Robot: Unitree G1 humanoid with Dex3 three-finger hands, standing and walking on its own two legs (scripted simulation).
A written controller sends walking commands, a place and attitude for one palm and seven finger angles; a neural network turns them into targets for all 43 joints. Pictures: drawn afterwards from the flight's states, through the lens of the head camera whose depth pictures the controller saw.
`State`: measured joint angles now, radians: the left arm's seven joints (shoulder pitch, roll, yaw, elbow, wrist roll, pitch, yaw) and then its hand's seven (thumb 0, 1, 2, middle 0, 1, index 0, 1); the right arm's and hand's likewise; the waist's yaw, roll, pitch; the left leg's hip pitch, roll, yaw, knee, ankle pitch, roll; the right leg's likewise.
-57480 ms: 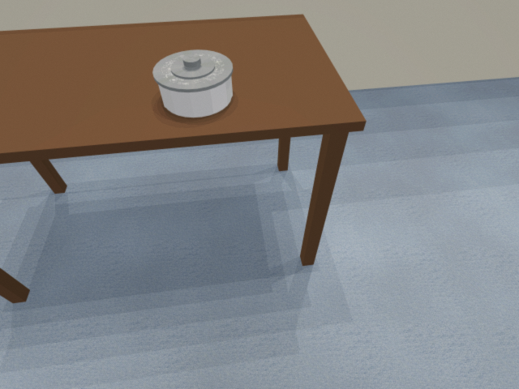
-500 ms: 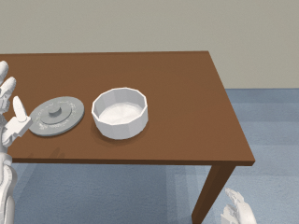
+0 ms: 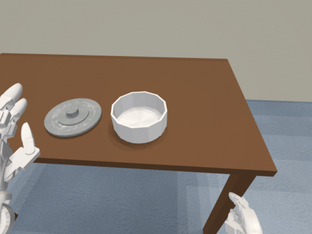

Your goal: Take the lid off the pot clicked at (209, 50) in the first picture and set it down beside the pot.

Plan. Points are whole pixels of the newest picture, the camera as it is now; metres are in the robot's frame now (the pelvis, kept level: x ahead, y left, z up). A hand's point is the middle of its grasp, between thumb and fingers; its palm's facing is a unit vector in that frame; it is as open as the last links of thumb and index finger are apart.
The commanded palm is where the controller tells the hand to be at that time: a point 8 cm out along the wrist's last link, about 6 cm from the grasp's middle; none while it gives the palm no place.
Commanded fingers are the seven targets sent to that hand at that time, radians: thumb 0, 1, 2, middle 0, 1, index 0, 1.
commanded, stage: draw the hand back to the body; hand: left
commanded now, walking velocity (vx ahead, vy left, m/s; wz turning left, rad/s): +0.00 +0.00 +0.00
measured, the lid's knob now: (72, 111) +0.47 +0.37 +0.04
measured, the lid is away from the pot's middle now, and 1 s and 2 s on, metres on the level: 0.25 0.25 0.25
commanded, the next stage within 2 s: step back with the hand held close in 0.02 s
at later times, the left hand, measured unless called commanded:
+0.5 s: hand (37, 153) +0.19 +0.25 +0.19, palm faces +0.25 -0.83 -0.49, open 7.4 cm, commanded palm +0.13 +0.31 +0.22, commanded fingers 0.00 0.90 0.90 -0.20 -0.30 -0.20 -0.30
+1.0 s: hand out of the picture +0.13 +0.28 +0.21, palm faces +0.38 -0.80 -0.46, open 7.4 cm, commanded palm +0.07 +0.33 +0.22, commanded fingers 0.00 0.90 0.90 -0.20 -0.30 -0.20 -0.30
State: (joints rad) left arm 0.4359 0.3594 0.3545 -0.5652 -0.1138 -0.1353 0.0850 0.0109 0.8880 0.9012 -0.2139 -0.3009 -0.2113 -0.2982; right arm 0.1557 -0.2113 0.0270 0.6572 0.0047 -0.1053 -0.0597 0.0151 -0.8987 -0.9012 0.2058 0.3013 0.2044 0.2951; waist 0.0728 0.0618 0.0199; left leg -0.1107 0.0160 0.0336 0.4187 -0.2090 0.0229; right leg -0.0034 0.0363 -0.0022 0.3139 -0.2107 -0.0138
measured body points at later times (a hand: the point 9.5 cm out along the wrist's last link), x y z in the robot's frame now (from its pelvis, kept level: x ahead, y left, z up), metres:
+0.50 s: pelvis -0.02 +0.04 -0.01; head +0.02 +0.07 +0.44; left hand +0.17 +0.30 +0.22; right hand +0.14 -0.22 -0.07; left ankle +0.02 +0.10 -0.75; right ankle -0.02 -0.11 -0.74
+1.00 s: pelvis -0.08 +0.06 -0.02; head -0.05 +0.08 +0.43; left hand +0.10 +0.32 +0.23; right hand +0.08 -0.18 -0.09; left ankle +0.02 +0.10 -0.75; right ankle -0.09 -0.09 -0.74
